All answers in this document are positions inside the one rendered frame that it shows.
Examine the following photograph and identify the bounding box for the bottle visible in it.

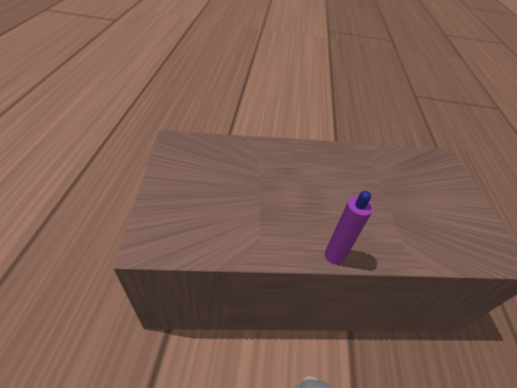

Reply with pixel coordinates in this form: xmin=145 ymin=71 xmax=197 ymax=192
xmin=325 ymin=191 xmax=373 ymax=265

